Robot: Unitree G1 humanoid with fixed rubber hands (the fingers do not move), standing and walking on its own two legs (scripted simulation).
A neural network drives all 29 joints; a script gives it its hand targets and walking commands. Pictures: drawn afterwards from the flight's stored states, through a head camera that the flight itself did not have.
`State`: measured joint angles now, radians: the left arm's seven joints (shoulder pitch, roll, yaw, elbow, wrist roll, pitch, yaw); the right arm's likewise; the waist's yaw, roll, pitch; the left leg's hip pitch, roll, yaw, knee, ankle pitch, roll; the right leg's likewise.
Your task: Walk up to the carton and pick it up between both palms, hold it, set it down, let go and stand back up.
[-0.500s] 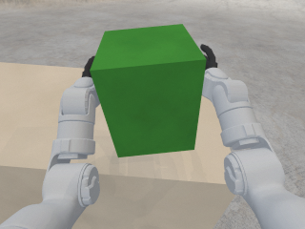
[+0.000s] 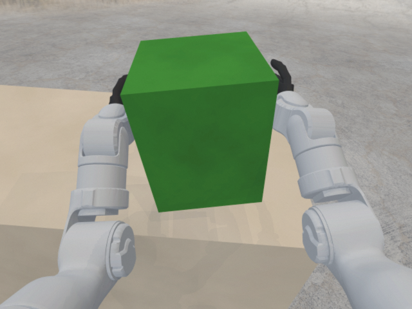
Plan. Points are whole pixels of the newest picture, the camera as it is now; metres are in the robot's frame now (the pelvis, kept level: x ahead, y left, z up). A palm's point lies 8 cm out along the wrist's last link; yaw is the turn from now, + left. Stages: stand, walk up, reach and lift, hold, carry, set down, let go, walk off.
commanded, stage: hold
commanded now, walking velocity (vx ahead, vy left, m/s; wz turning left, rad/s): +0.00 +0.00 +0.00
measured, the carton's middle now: (202, 122) +0.38 +0.00 +0.22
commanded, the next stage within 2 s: none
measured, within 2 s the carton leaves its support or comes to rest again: neither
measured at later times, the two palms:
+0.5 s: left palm (120, 113) +0.37 +0.15 +0.24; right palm (281, 101) +0.38 -0.14 +0.27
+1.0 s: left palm (119, 113) +0.37 +0.15 +0.24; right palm (280, 100) +0.38 -0.14 +0.27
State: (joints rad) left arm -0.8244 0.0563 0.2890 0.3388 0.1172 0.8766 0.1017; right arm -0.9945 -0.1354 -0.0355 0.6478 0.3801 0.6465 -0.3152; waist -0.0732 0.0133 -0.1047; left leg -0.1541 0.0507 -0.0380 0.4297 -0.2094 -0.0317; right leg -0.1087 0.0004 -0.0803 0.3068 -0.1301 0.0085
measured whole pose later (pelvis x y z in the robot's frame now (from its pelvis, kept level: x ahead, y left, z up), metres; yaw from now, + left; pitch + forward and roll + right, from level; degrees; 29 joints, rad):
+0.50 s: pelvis +0.00 +0.00 +0.00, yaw +0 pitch -4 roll -2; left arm -0.84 0.06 0.29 0.37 0.12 0.87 0.10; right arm -1.01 -0.14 -0.04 0.68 0.37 0.64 -0.31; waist -0.07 0.01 -0.11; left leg -0.16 0.05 -0.04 0.43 -0.21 -0.03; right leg -0.11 0.00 -0.08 0.31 -0.13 0.01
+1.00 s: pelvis +0.00 +0.00 +0.00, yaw +0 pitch -4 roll -2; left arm -0.85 0.07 0.29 0.38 0.11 0.86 0.10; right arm -1.01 -0.14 -0.03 0.68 0.38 0.64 -0.31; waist -0.07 0.01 -0.11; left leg -0.16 0.05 -0.04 0.43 -0.20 -0.03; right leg -0.12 0.00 -0.08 0.31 -0.13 0.01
